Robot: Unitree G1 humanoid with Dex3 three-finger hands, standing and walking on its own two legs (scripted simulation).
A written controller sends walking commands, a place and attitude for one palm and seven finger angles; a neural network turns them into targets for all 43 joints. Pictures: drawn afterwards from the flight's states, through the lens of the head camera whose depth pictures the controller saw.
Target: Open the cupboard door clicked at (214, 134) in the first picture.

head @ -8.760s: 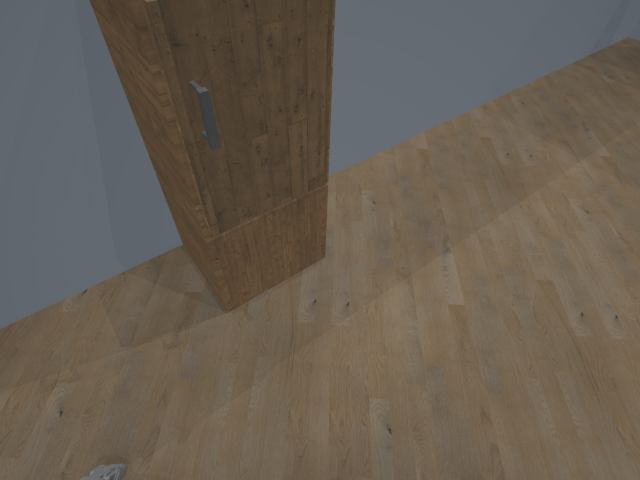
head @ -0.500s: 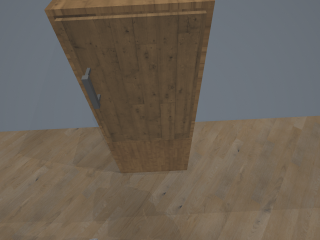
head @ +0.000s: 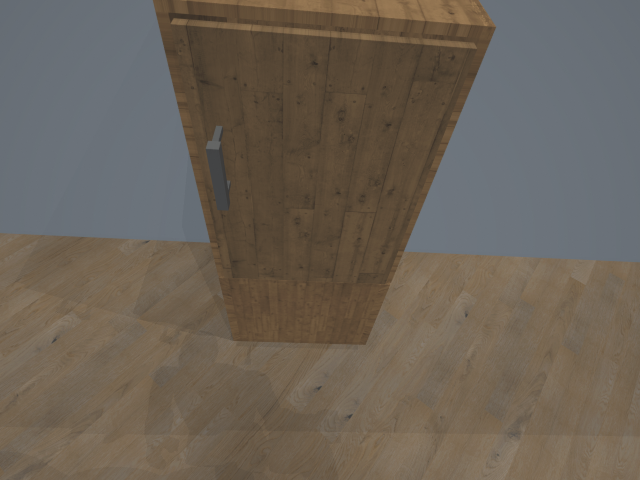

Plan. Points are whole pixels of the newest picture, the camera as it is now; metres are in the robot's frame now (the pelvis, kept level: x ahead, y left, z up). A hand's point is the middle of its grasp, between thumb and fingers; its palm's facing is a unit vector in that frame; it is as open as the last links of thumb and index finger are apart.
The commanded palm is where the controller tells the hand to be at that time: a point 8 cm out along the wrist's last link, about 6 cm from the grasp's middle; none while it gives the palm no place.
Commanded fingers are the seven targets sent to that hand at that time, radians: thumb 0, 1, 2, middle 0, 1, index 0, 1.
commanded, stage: come to a stop and stand still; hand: left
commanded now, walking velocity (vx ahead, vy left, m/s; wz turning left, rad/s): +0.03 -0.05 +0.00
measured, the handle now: (221, 169) +0.55 +0.22 +0.03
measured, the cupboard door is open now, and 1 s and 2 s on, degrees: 0 0 0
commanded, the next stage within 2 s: look again from close up in 1.10 s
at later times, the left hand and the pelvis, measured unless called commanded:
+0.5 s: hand out of the picture -0.02 +0.10 -0.18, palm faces +0.03 -0.98 -0.18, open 7.3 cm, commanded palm none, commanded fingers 0.00 0.90 0.90 -0.20 -0.30 -0.20 -0.30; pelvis -0.02 -0.07 +0.00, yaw +0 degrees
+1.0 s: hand out of the picture -0.01 +0.09 -0.18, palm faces +0.06 -0.98 -0.17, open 7.4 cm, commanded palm none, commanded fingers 0.00 0.90 0.90 -0.20 -0.30 -0.20 -0.30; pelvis +0.01 -0.06 +0.00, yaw +0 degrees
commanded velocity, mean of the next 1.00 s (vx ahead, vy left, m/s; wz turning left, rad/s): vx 0.00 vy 0.00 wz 0.00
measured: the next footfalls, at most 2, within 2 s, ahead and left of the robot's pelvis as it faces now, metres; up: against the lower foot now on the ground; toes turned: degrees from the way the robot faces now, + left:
right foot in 0.22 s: -0.03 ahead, -0.16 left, +0.00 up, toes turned -3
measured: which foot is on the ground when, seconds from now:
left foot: down 0.00-1.00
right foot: up 0.00-0.20, down 0.22-1.00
